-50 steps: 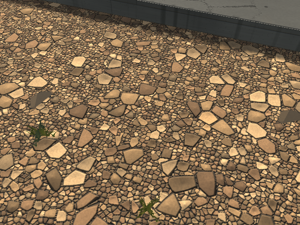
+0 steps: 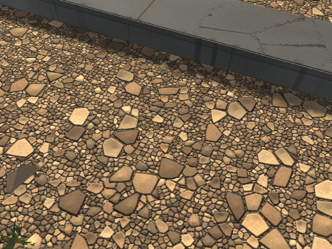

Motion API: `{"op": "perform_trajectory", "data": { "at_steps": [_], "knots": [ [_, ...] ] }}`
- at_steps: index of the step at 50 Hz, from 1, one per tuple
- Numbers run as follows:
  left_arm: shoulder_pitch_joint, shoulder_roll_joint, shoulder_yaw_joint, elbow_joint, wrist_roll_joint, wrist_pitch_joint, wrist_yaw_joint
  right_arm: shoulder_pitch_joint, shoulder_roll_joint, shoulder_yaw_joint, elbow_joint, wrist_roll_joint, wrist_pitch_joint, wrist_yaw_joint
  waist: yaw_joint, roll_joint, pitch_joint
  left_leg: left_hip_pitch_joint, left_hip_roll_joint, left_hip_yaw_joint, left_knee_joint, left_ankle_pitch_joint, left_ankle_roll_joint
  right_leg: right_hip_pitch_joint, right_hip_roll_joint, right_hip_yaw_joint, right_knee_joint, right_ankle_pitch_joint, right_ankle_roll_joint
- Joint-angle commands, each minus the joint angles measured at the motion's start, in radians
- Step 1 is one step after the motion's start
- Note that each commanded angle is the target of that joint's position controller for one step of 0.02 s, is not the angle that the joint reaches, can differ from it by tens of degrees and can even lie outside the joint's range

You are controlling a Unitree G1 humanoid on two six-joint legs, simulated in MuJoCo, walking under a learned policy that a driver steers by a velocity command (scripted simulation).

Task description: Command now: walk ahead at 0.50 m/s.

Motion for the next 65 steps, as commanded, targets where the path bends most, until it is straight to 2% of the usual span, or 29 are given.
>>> {"op": "perform_trajectory", "data": {
  "at_steps": [1,7,11,16,19,21,22,23,24,25,26,27,28,31,33,39,45,48,49,50,51,52,53,54,55,56,58,61,65],
  "knots": [
    [0.026,0.070,0.028,-0.058,0.005,0.002,0.009,0.035,-0.073,-0.012,-0.024,-0.013,-0.014,0.003,0.010,0.098,-0.077,0.205,0.261,-0.313,-0.296,0.101,0.161,-0.192,-0.109,0.046,-0.008,0.110,-0.005],
    [-0.133,0.058,0.034,-0.115,0.020,0.021,0.012,0.137,-0.129,-0.023,0.025,-0.006,-0.008,-0.030,-0.011,0.069,-0.002,0.220,0.246,-0.204,-0.359,0.209,0.165,-0.337,-0.120,0.023,-0.266,0.331,0.042],
    [-0.264,0.035,0.023,-0.149,0.015,0.012,-0.001,0.194,-0.136,-0.021,0.046,0.004,0.000,-0.040,-0.052,0.078,0.025,0.250,0.216,-0.139,-0.367,0.190,0.131,-0.305,-0.083,-0.013,-0.488,0.482,0.042],
    [-0.397,0.036,0.012,-0.200,0.004,0.001,-0.029,0.273,-0.147,-0.026,0.091,0.011,0.019,-0.044,-0.092,0.080,0.068,0.398,0.270,-0.139,-0.314,0.198,0.131,-0.332,-0.053,-0.029,-0.622,0.427,0.025],
    [-0.380,0.062,0.017,-0.211,0.001,-0.009,-0.045,0.258,-0.163,-0.036,0.098,0.015,0.032,-0.050,-0.056,0.102,0.049,0.460,0.304,-0.144,-0.239,0.328,0.110,-0.260,-0.030,-0.040,-0.669,0.325,-0.013],
    [-0.206,0.114,0.045,-0.164,0.006,-0.012,-0.042,0.208,-0.171,-0.038,0.087,0.016,0.040,-0.051,0.046,0.117,-0.057,0.433,0.262,-0.101,-0.048,0.628,0.078,0.010,0.035,-0.093,-0.698,0.308,-0.053],
    [-0.023,0.169,0.071,-0.109,0.011,-0.011,-0.034,0.199,-0.144,-0.027,0.075,0.009,0.041,-0.050,0.119,0.090,-0.175,0.311,0.205,-0.062,0.171,0.601,0.046,0.285,0.007,-0.057,-0.675,0.339,-0.091],
    [0.135,0.268,0.094,-0.081,0.032,-0.008,-0.026,0.285,-0.058,0.001,0.053,-0.004,0.029,-0.044,0.116,-0.100,-0.345,-0.054,0.083,-0.012,0.567,0.222,-0.017,0.698,-0.254,0.316,-0.676,0.289,-0.221],
    [0.157,0.237,0.081,-0.068,0.020,-0.003,-0.029,0.317,-0.014,0.017,0.069,0.007,0.004,-0.035,0.102,-0.252,-0.442,-0.282,-0.033,-0.114,0.799,-0.404,-0.039,0.830,-0.376,0.694,-0.849,0.166,-0.310],
    [0.091,0.170,0.059,-0.079,0.013,-0.004,-0.030,0.236,-0.119,-0.010,0.053,0.033,-0.017,-0.030,0.106,-0.171,-0.323,-0.383,0.036,-0.188,0.890,-0.388,-0.016,0.734,-0.337,0.610,-0.875,0.094,-0.255],
    [0.002,0.131,0.047,-0.101,0.015,-0.004,-0.027,0.149,-0.141,-0.014,0.026,0.047,-0.026,-0.029,0.085,-0.114,-0.204,-0.403,0.090,-0.157,0.875,-0.302,0.000,0.583,-0.301,0.458,-0.893,0.131,-0.216],
    [-0.071,0.105,0.037,-0.111,0.022,-0.006,-0.031,0.109,-0.131,-0.017,0.020,0.037,-0.024,-0.036,0.051,-0.035,-0.120,-0.363,0.135,-0.134,0.807,-0.217,-0.002,0.422,-0.260,0.347,-0.932,0.211,-0.195],
    [-0.110,0.076,0.028,-0.114,0.030,-0.011,-0.034,0.109,-0.124,-0.026,0.023,0.023,-0.011,-0.043,0.016,-0.036,-0.083,-0.302,0.168,-0.138,0.740,-0.166,-0.003,0.318,-0.222,0.273,-0.964,0.263,-0.176],
    [-0.095,0.081,0.028,-0.090,0.031,-0.018,-0.036,0.153,-0.065,-0.025,0.036,0.016,0.025,-0.048,-0.027,-0.050,-0.049,-0.226,0.188,-0.127,0.651,-0.105,-0.018,0.200,-0.186,0.174,-1.038,0.322,-0.184],
    [-0.062,0.112,0.035,-0.074,0.032,-0.019,-0.024,0.089,-0.074,-0.030,0.013,0.009,0.032,-0.052,-0.022,-0.033,-0.017,-0.294,0.195,-0.125,0.560,-0.022,-0.037,0.204,-0.186,0.141,-1.065,0.360,-0.192],
    [0.030,0.127,0.035,-0.036,0.020,-0.006,0.000,-0.115,-0.051,-0.023,-0.045,0.006,0.023,-0.037,0.032,-0.034,0.024,-0.325,0.159,-0.089,0.229,0.249,-0.057,0.263,-0.147,0.040,-1.082,0.381,-0.148],
    [0.118,0.141,0.044,0.019,0.009,0.015,0.007,-0.262,-0.054,-0.010,-0.103,0.018,0.010,-0.007,0.072,-0.037,0.069,-0.346,0.128,-0.076,0.071,0.185,-0.033,0.431,-0.210,0.036,-1.017,0.402,-0.140],
    [0.096,0.159,0.052,0.023,0.004,0.028,0.011,-0.208,-0.092,-0.022,-0.102,0.020,-0.001,0.003,0.021,-0.062,0.032,-0.207,0.090,-0.053,0.029,0.079,0.004,0.466,-0.230,0.048,-0.920,0.591,-0.116],
    [0.070,0.160,0.052,0.018,0.002,0.033,0.011,-0.113,-0.119,-0.038,-0.077,0.017,-0.005,0.000,-0.038,-0.067,-0.022,-0.059,0.055,-0.026,0.006,0.072,0.021,0.444,-0.203,0.033,-0.815,0.748,-0.099],
    [0.056,0.134,0.041,0.008,0.006,0.035,0.009,0.068,-0.172,-0.065,-0.022,0.013,-0.007,-0.008,-0.115,-0.046,-0.132,0.201,0.058,-0.034,0.016,0.096,0.051,0.350,-0.144,0.000,-0.615,0.778,-0.071],
    [0.068,0.092,0.022,-0.022,0.028,0.034,0.008,0.257,-0.259,-0.086,0.009,-0.003,-0.007,-0.021,-0.162,0.096,-0.303,0.528,0.278,-0.280,0.035,0.097,0.113,0.118,-0.061,-0.050,-0.273,0.438,-0.030],
    [0.192,-0.034,-0.010,-0.016,0.011,0.013,0.001,0.281,-0.288,-0.087,0.026,-0.006,-0.003,-0.014,-0.091,0.354,-0.421,0.786,0.469,-0.720,-0.109,-0.091,0.244,-0.231,0.101,0.004,0.019,-0.203,0.014],
    [0.117,0.093,0.020,-0.006,-0.015,-0.003,0.000,0.251,-0.186,-0.061,0.014,0.000,-0.006,-0.015,-0.124,0.221,-0.347,0.710,0.432,-0.703,-0.159,-0.189,0.198,-0.320,0.047,0.121,0.128,-0.204,0.001],
    [0.034,0.130,0.033,-0.034,-0.030,-0.009,0.001,0.167,-0.144,-0.047,0.000,0.002,-0.009,-0.019,-0.108,0.179,-0.212,0.575,0.407,-0.544,-0.177,-0.157,0.148,-0.369,0.000,0.098,0.135,-0.107,-0.013],
    [-0.002,0.120,0.035,-0.039,-0.027,-0.006,0.009,0.086,-0.117,-0.037,-0.013,-0.001,-0.012,-0.018,-0.072,0.102,-0.143,0.429,0.373,-0.433,-0.211,-0.085,0.123,-0.323,-0.051,0.078,0.097,-0.013,-0.011],
    [-0.015,0.107,0.043,-0.037,-0.015,0.004,0.015,0.038,-0.087,-0.030,-0.014,-0.006,-0.015,-0.017,-0.046,0.097,-0.086,0.321,0.338,-0.339,-0.251,-0.035,0.107,-0.283,-0.079,0.075,0.045,0.047,-0.008],
    [0.029,0.060,0.045,-0.028,-0.016,0.031,0.011,0.019,-0.063,-0.025,0.000,-0.020,-0.019,-0.017,-0.004,0.131,-0.060,0.221,0.301,-0.223,-0.305,0.023,0.094,-0.197,-0.108,0.079,0.003,0.107,-0.009],
    [-0.011,0.043,0.050,-0.051,-0.012,0.057,0.012,0.040,-0.096,-0.035,0.020,-0.022,-0.024,-0.031,0.008,0.098,-0.012,0.196,0.298,-0.110,-0.343,0.129,0.105,-0.264,-0.113,0.083,-0.050,0.192,0.001],
    [-0.102,0.043,0.053,-0.091,0.000,0.056,-0.001,0.068,-0.116,-0.040,0.031,-0.025,-0.017,-0.052,-0.004,0.079,0.021,0.243,0.287,0.000,-0.358,0.201,0.094,-0.339,-0.097,0.082,-0.231,0.365,0.019]
  ]
}}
